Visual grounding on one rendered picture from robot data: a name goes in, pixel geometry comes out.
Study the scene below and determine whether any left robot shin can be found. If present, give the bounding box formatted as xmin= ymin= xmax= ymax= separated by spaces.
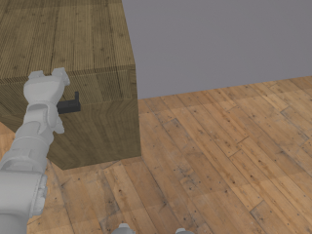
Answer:
xmin=119 ymin=223 xmax=130 ymax=228

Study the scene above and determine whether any left robot forearm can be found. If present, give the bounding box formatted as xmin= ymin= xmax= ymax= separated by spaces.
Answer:
xmin=0 ymin=100 xmax=58 ymax=174

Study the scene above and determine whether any left robot upper arm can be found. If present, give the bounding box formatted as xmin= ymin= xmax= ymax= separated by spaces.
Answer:
xmin=0 ymin=170 xmax=48 ymax=234

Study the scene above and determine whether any cabinet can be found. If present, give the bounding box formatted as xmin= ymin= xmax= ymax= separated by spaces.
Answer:
xmin=0 ymin=0 xmax=141 ymax=171

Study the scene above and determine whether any handle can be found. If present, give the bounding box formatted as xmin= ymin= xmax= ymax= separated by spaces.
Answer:
xmin=57 ymin=91 xmax=81 ymax=114

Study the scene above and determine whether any left robot hand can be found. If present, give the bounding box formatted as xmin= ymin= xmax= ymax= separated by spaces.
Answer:
xmin=23 ymin=67 xmax=70 ymax=134

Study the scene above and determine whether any drawer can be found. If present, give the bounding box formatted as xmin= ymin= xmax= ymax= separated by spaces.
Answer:
xmin=0 ymin=69 xmax=131 ymax=116

